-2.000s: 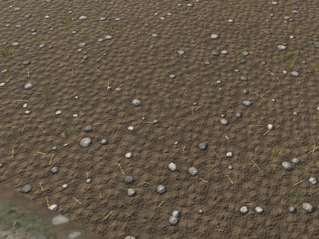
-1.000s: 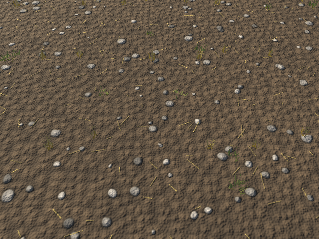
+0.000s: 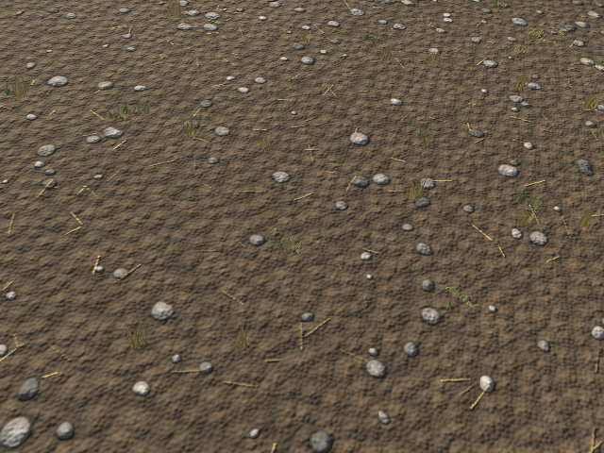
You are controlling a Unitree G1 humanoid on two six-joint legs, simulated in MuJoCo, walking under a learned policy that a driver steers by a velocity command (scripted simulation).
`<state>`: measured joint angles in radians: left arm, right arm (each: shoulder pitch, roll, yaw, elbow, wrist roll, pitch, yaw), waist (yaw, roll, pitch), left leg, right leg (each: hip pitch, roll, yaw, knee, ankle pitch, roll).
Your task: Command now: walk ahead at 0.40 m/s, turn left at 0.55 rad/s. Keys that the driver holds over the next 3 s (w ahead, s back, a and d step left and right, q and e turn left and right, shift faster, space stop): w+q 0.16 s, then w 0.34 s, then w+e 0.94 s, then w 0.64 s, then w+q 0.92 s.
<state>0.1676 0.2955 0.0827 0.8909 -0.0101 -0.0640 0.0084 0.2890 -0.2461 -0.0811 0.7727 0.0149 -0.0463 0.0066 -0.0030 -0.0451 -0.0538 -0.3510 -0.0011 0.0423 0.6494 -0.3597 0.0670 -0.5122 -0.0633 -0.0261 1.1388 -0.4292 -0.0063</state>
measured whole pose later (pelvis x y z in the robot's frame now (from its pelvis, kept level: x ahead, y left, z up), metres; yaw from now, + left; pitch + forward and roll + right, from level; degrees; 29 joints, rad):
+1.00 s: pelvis +0.56 +0.09 +0.01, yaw -1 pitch +3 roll +0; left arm 0.31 0.29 0.08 0.83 -0.03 -0.05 0.00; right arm 0.16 -0.23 -0.05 0.74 -0.01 -0.11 0.00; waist 0.01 -0.04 0.01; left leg -0.33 0.01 0.05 0.46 -0.18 0.01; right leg -0.49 -0.03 0.05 1.18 -0.37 -0.02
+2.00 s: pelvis +1.11 -0.06 +0.01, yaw -24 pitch +2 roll +0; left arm 0.33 0.29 0.05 0.79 -0.02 -0.06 0.00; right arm 0.17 -0.27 -0.05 0.75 0.00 -0.10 0.03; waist 0.01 -0.02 0.02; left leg -0.38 -0.04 0.05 0.50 -0.16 0.06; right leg -0.37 0.01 0.07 1.19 -0.40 -0.03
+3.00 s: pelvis +1.60 -0.18 +0.00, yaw +5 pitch +2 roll -1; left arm 0.23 0.30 0.06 0.81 -0.02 -0.10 0.00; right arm 0.19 -0.30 -0.07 0.66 0.02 -0.04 0.04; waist 0.02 0.00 0.07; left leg -0.42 -0.06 0.02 0.59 -0.19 0.09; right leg -0.35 -0.07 0.01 1.19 -0.44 0.02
